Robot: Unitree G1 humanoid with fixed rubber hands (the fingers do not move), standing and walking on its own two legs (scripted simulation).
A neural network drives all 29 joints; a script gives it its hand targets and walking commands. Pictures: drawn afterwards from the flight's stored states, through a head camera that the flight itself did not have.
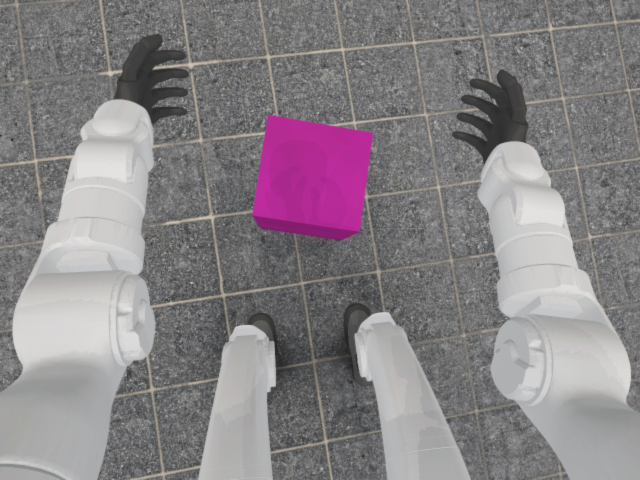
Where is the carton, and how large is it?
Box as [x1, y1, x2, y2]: [252, 115, 372, 239]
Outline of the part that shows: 268,115 252,214 260,227 336,239 342,239 359,231 372,133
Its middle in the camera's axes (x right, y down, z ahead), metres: -0.02 -0.13 +0.88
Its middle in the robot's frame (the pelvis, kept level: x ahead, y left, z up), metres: +0.51 -0.04 -0.53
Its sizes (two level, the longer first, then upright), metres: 0.210 0.200 0.250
